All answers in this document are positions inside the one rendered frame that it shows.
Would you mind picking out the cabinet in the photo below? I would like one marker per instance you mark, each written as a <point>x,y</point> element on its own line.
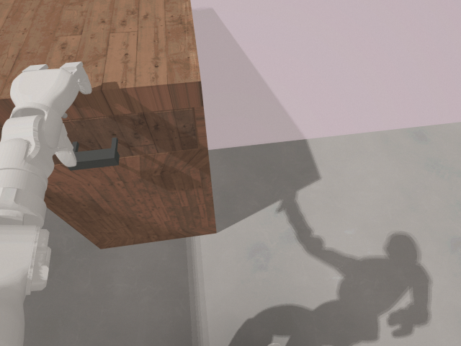
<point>140,56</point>

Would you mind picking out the left robot upper arm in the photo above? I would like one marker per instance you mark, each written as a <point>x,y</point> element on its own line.
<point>24,266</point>

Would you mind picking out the drawer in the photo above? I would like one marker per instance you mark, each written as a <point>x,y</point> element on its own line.
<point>137,133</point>

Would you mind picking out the left robot hand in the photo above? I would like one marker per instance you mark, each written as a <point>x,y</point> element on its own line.
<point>57,89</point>

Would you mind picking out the left robot forearm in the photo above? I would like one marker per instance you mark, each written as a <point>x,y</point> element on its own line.
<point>29,139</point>

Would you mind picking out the handle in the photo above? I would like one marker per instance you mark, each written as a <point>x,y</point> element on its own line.
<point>96,158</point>

